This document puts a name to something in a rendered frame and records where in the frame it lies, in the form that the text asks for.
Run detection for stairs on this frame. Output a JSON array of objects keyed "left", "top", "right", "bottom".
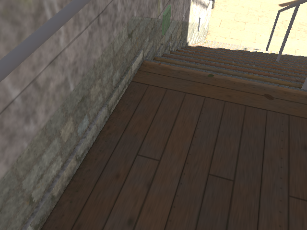
[{"left": 153, "top": 40, "right": 307, "bottom": 89}]

